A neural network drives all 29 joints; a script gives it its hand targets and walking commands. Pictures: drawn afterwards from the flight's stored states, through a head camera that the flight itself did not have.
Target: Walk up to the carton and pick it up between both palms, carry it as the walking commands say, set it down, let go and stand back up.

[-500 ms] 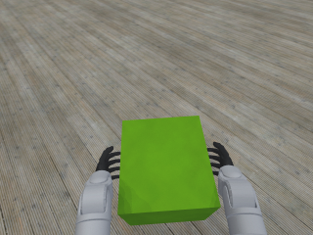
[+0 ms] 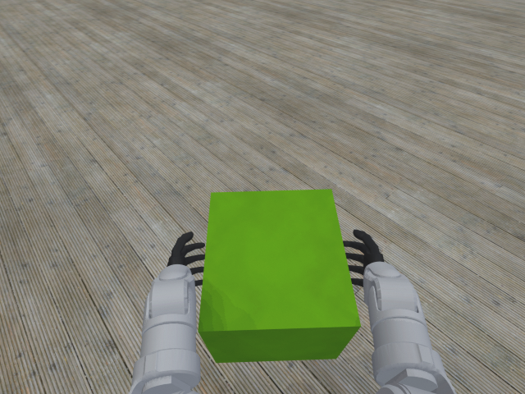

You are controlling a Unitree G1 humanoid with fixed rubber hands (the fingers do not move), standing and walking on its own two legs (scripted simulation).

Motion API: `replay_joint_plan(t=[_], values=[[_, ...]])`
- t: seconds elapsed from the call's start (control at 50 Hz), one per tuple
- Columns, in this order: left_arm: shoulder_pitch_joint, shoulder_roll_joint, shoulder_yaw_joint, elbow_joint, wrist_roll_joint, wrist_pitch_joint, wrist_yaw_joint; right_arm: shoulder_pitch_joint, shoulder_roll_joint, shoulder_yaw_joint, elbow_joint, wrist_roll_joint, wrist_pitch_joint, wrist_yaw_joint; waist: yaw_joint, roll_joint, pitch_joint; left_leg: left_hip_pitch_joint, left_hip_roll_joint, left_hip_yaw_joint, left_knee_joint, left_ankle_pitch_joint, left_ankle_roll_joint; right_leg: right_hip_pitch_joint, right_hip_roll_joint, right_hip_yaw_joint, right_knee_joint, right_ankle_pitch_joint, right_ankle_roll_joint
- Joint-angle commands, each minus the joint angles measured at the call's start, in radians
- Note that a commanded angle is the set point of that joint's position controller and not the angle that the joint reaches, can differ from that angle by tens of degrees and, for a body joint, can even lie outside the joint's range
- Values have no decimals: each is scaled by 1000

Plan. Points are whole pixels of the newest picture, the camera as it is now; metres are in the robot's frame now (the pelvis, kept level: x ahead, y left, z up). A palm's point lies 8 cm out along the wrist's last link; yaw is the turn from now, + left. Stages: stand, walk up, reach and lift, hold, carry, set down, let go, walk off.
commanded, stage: set down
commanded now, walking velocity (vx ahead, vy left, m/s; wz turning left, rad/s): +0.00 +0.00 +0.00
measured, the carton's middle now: (273, 276) +0.34 +0.06 -0.04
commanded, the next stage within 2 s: none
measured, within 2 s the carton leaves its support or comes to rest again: neither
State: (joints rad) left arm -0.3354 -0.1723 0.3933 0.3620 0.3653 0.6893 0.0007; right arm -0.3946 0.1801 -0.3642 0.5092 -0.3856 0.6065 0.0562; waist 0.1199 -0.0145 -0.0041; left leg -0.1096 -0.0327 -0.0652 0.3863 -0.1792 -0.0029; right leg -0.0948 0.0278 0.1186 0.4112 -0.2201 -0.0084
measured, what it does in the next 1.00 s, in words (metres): lowers itself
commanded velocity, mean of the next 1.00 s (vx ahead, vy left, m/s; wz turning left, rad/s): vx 0.00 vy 0.00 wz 0.00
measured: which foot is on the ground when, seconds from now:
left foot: down 0.00-1.00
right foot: down 0.00-1.00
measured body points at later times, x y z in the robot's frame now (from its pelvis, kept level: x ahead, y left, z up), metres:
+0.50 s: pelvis -0.01 -0.02 -0.02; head +0.08 -0.01 +0.42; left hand +0.29 +0.20 -0.07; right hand +0.35 -0.11 -0.07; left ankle +0.03 +0.12 -0.74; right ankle +0.01 -0.13 -0.74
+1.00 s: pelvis -0.04 -0.01 -0.10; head +0.14 +0.01 +0.32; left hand +0.32 +0.22 -0.16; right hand +0.38 -0.10 -0.16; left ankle +0.03 +0.12 -0.74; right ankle +0.01 -0.13 -0.74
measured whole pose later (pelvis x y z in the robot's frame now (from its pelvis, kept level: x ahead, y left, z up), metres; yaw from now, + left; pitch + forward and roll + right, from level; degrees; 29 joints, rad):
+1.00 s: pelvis -0.04 -0.01 -0.10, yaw +0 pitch +33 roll +0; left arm -0.56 -0.13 0.50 0.47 0.26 0.33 -0.02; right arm -0.65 0.13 -0.40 0.60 -0.29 0.29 -0.04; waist 0.12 -0.07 -0.18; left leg -1.26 -0.05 -0.07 1.01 -0.32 -0.02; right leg -1.24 0.09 0.12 1.03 -0.35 0.02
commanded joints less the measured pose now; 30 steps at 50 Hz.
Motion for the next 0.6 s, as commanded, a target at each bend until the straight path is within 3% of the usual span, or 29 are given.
replay_joint_plan(t=[0.0, 0.1, 0.24, 0.38, 0.58], values=[[-428, -910, -470, 62, -243, -54, -234, -472, 794, 425, 10, 225, -72, 243, -4, 63, -191, 91, -23, 1, -50, 169, -49, -93, 63, -38, -67, 38, -63], [-388, -886, -502, 59, -241, -137, -225, -446, 788, 484, -25, 236, -142, 231, 15, 40, -292, 76, -33, 9, 21, 306, -46, -153, 68, -31, -11, 121, -50], [-400, -844, -551, 55, -248, -251, -239, -405, 817, 550, -17, 239, -237, 198, 16, 9, -429, -27, -55, 26, 125, 371, -35, -237, 77, -22, 76, 209, -23], [-440, -779, -513, 104, -222, -322, -260, -424, 842, 558, 40, 227, -292, 163, 32, -31, -487, -222, -71, 46, 208, 305, -16, -303, 77, -10, 151, 229, 3], [-574, -720, -426, 164, -194, -366, -298, -551, 845, 482, 121, 193, -327, 142, 43, -48, -569, -457, -72, 76, 314, 159, -5, -444, 83, -16, 250, 118, 17]])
